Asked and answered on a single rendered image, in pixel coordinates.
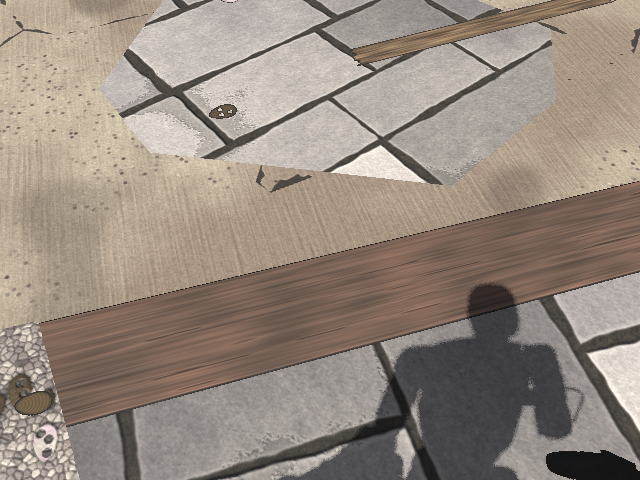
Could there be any robot right hand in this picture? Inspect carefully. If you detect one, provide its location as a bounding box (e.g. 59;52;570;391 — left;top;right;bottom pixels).
546;450;640;480

